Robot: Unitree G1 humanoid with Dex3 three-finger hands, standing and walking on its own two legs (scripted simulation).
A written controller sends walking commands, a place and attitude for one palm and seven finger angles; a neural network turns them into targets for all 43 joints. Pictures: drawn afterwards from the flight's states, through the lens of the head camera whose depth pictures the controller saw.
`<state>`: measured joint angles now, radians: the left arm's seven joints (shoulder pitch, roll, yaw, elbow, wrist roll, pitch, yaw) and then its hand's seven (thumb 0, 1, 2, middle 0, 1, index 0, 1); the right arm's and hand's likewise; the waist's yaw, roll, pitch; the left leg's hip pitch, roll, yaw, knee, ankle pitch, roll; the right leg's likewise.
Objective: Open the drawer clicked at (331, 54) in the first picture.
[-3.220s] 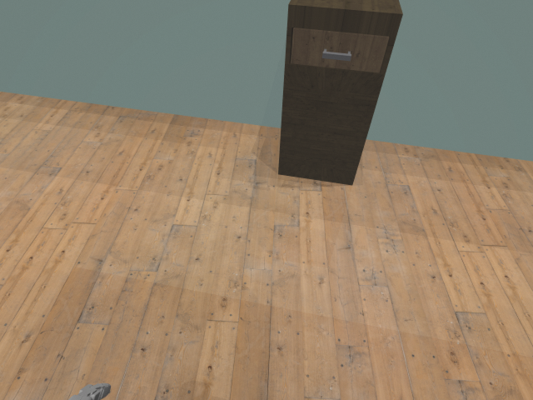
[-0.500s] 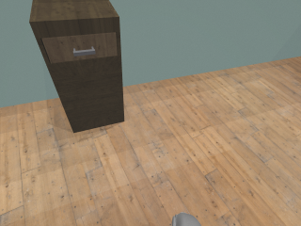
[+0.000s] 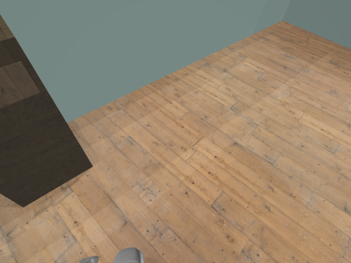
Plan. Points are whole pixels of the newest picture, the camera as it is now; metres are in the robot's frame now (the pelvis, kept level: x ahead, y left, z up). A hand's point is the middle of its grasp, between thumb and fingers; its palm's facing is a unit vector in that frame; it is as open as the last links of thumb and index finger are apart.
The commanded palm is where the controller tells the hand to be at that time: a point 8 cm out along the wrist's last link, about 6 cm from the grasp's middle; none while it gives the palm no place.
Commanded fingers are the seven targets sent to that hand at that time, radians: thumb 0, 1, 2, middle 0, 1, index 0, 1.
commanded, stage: turn to face it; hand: left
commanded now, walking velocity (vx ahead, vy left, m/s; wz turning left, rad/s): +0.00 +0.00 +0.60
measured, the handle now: out of the picture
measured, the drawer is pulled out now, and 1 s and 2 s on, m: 0.00 0.00 0.00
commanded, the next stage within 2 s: take the last steps up to it in 1.10 s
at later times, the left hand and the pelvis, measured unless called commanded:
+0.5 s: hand out of the picture +0.10 +0.25 -0.17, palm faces +0.25 -0.95 -0.18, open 7.4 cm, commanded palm none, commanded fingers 0.00 0.90 0.90 -0.20 -0.30 -0.20 -0.30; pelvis +0.09 +0.05 +0.01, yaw +11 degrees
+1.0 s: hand out of the picture +0.08 +0.19 -0.13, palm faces +0.47 -0.83 -0.28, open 7.4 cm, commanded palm none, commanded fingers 0.00 0.90 0.90 -0.20 -0.30 -0.20 -0.30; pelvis +0.10 -0.02 +0.01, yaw +28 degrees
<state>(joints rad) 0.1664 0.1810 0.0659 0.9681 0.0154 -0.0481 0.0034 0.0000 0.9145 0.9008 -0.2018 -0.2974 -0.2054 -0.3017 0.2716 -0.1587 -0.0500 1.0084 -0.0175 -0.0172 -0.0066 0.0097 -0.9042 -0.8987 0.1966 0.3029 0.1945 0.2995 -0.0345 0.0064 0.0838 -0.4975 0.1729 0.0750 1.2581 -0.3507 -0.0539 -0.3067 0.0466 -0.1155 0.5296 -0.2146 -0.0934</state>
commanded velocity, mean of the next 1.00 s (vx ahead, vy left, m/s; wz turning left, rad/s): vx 0.00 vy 0.00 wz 0.54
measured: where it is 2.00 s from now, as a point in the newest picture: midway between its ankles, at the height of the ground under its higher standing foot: outside the picture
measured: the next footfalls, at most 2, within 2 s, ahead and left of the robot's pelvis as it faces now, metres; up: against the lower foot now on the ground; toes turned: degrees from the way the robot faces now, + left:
left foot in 0.26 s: +0.19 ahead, +0.14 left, +0.00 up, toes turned +14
right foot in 0.80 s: +0.17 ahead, -0.11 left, +0.00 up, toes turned +20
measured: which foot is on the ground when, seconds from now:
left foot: up 0.00-0.24, down 0.26-0.80, up 0.82-1.00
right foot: down 0.00-0.30, up 0.32-0.78, down 0.80-1.00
